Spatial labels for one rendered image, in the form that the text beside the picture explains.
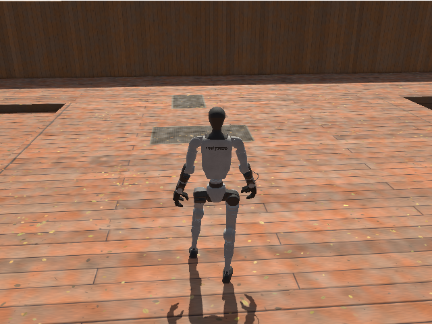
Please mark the robot left upper arm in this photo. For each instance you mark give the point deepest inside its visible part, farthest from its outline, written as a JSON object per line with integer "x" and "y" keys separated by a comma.
{"x": 191, "y": 154}

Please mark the left robot thigh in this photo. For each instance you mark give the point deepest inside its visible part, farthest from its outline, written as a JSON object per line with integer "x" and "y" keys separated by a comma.
{"x": 200, "y": 197}

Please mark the left robot forearm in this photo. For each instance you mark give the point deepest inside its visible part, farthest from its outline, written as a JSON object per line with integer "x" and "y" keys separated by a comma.
{"x": 184, "y": 177}

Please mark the right robot forearm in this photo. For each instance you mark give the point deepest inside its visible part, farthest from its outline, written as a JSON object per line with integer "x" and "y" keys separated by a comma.
{"x": 249, "y": 178}

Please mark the left robot hand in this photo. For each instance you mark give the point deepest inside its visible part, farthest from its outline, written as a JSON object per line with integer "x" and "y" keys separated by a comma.
{"x": 177, "y": 197}

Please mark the robot right upper arm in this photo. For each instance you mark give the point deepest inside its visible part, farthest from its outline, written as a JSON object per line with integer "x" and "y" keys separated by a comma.
{"x": 241, "y": 153}

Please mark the right robot shin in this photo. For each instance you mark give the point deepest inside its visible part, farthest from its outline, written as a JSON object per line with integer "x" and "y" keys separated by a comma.
{"x": 228, "y": 252}

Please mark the right robot hand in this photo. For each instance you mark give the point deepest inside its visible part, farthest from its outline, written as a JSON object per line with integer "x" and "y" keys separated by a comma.
{"x": 247, "y": 189}

